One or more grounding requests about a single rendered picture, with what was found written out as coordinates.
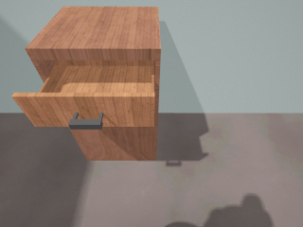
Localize drawer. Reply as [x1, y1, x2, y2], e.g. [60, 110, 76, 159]
[12, 60, 155, 127]

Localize handle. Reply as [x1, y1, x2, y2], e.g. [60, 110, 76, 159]
[68, 112, 104, 130]

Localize cabinet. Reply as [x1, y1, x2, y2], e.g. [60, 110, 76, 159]
[25, 6, 161, 161]

